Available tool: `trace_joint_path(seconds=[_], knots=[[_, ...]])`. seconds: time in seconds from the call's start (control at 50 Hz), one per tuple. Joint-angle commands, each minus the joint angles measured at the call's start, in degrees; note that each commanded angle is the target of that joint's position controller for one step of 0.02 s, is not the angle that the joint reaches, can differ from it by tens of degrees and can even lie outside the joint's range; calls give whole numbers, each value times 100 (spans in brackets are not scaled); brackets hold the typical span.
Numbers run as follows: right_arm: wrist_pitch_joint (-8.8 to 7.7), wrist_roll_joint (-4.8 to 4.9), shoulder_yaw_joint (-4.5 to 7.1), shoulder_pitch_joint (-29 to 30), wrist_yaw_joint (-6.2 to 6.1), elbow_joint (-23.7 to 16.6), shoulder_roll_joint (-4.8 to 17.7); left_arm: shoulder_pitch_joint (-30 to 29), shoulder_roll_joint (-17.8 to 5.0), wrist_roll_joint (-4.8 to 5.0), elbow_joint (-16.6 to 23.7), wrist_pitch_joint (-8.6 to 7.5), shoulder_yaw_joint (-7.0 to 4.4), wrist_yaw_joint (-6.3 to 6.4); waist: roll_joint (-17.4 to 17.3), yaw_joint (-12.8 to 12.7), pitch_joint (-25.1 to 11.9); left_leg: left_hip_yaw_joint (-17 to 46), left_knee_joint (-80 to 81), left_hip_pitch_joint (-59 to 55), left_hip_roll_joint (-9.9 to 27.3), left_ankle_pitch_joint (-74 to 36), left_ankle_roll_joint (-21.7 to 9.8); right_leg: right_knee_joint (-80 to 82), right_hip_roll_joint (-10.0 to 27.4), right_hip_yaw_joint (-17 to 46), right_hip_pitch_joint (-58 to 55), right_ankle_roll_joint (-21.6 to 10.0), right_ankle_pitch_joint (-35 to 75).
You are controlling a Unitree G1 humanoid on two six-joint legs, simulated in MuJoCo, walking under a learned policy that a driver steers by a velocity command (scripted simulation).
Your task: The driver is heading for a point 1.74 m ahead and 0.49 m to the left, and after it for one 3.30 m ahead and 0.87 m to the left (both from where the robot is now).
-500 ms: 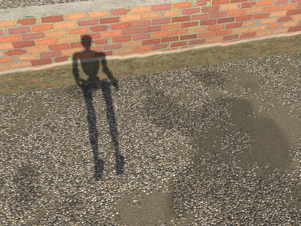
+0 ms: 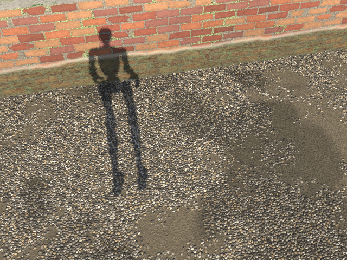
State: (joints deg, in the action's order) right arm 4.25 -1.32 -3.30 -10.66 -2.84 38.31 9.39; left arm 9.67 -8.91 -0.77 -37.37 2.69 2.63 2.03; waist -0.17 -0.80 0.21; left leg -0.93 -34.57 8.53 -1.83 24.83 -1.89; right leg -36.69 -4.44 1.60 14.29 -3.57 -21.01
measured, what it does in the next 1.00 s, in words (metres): stands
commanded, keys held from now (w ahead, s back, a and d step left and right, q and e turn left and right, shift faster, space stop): w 1.00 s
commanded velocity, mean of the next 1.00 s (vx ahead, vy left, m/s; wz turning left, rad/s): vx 0.49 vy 0.00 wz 0.00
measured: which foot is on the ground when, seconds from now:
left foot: down 0.00-1.00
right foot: down 0.00-1.00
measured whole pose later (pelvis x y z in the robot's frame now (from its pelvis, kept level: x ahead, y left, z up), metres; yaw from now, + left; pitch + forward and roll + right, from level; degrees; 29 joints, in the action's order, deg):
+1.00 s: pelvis -0.02 -0.01 +0.00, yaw +0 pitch -1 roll +0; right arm 3.0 -1.4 -3.2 -10.2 -1.1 35.8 8.8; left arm 9.4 -9.9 -0.9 -35.5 1.2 3.0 0.8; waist 0.5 -0.2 -0.3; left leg -0.8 -35.8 10.5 -1.6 23.9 -1.4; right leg -37.5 -4.6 1.4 16.3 -3.9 -19.7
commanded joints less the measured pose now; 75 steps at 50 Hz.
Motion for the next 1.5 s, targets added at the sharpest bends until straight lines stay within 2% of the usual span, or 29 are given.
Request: trace_joint_path(seconds=[0.02, 0.14, 0.18, 0.2, 0.3, 0.4, 0.6, 1.5], knots=[[-74, -6, 107, 207, 4, -469, 366, -275, -357, -2, 512, -81, -84, -5, 24, 10, -387, 307, 208, -226, 285, -2405, 5, 417, 491, 429, 66, -201, 2633], [-92, -2, 104, 352, 33, -544, 302, -389, -311, 3, 613, -91, -61, -33, 30, 9, -328, 340, 284, -98, 289, -1891, 21, 508, 511, 478, 164, -187, 2233], [-114, -41, 56, 519, 116, -675, 221, -448, -359, 28, 637, -158, -47, -73, 146, 33, -231, 294, 388, 191, 246, -1432, 58, 647, 548, 645, 83, -136, 1936], [-131, -6, 78, 468, 135, -655, 268, -341, -552, 8, 574, -174, -100, -71, 155, 67, -197, 290, 343, 128, 199, -1254, 16, 688, 578, 694, 210, -170, 1706], [-188, -12, 80, 451, 157, -671, 258, -442, -463, 3, 651, -207, -68, -97, 91, 86, -250, 348, 368, 61, 251, -1205, -14, 750, 553, 688, 328, -157, 1438], [-202, 1, 86, 493, 166, -706, 263, -448, -470, -12, 673, -216, -68, -113, -2, 63, -254, 416, 460, 130, 304, -1175, -47, 697, 502, 624, 292, -104, 1337], [-216, -7, 98, 440, 173, -732, 293, -433, -510, -9, 693, -232, -67, -122, 76, 64, -248, 400, 415, 157, 283, -1120, -37, 714, 520, 658, 314, -117, 1354], [-206, 0, 119, 377, 159, -745, 317, -384, -518, -15, 662, -228, -96, -97, 24, 57, -333, 402, 228, 110, 279, -1679, -66, 444, 492, 545, 224, -124, 1807]])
